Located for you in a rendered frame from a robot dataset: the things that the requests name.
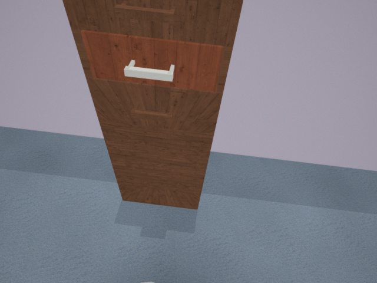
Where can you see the cabinet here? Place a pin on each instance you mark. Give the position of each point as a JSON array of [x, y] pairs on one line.
[[158, 162]]

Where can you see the handle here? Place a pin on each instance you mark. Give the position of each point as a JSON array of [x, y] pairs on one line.
[[131, 71], [151, 115], [147, 14]]

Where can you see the drawer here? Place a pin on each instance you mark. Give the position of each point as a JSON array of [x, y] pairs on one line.
[[196, 65]]

